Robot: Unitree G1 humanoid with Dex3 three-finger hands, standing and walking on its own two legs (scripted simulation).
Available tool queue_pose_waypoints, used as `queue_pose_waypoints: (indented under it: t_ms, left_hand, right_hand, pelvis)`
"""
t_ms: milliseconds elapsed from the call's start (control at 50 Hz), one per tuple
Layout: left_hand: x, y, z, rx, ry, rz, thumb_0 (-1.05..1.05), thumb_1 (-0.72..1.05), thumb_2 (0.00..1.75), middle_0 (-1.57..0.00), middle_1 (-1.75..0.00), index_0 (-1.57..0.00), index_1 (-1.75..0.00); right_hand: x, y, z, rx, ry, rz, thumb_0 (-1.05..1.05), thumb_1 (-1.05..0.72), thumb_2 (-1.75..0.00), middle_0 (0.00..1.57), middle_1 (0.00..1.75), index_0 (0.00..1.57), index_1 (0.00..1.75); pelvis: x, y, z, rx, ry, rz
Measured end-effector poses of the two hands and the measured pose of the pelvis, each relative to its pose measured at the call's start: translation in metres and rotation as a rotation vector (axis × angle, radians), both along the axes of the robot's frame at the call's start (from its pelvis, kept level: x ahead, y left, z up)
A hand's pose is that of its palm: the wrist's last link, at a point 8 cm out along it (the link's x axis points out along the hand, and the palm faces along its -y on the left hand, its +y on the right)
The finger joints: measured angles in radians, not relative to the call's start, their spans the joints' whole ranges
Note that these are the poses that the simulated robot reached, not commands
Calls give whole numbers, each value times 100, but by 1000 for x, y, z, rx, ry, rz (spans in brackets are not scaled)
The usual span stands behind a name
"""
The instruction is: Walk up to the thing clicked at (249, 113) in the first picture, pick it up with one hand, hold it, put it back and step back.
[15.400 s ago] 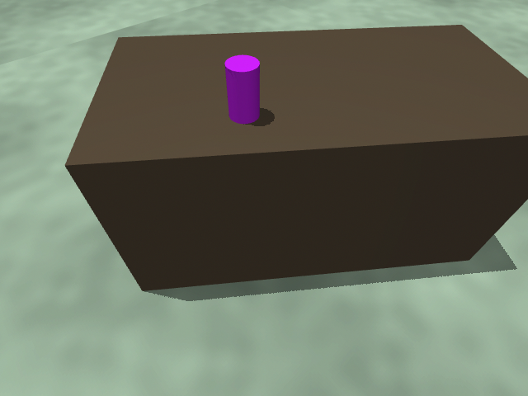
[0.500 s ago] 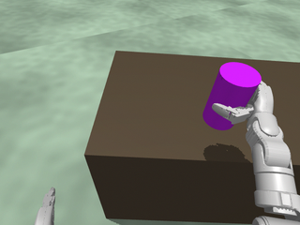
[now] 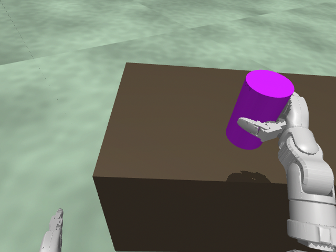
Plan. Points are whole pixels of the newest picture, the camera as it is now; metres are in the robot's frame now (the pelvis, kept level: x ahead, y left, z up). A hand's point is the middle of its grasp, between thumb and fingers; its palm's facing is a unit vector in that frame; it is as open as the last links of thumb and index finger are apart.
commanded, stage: hold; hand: right
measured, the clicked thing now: (255, 112) +0.36 -0.17 +0.20
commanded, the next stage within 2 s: none
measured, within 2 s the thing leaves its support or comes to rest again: neither
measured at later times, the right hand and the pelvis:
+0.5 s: hand (266, 114) +0.34 -0.18 +0.21, palm faces +0.20 +0.98 -0.03, open 11.6 cm; pelvis +0.01 -0.01 +0.00, yaw +0 degrees
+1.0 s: hand (269, 109) +0.34 -0.18 +0.22, palm faces +0.19 +0.98 -0.03, open 11.6 cm; pelvis +0.01 -0.01 +0.00, yaw +0 degrees
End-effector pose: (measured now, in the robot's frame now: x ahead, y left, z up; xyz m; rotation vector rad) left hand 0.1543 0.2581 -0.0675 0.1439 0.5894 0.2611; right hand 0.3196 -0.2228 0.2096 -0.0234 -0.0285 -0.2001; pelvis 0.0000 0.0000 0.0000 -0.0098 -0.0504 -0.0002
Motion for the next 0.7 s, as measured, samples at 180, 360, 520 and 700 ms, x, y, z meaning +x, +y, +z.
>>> queue_pose_waypoints:
  t_ms: [180,360,520,700]
  left_hand:
    - [4,1,-2,0,2,8,-1,-54,5,-4,-4,-5,-5]
    - [8,-6,-1,-6,-7,-8,-1,-54,5,-5,-4,-5,-5]
    - [10,-9,-2,-14,-10,-8,-1,-54,5,-5,-4,-5,-5]
    - [9,-10,-2,-8,-16,-11,-1,-54,5,-5,-5,-5,-5]
  right_hand:
    - [-2,-3,8,3,-6,4,0,56,-106,59,94,63,94]
    - [-10,-5,9,3,-8,8,0,56,-106,59,94,63,94]
    - [-14,-9,4,-2,21,0,0,56,-106,59,94,63,94]
    - [-16,-10,8,-7,1,2,0,56,-106,59,94,63,94]
  pelvis:
    - [2,-3,0,2,0,-2]
    - [5,-6,0,3,-2,-5]
    - [5,-7,0,4,-5,-5]
    - [4,-7,0,5,-6,-7]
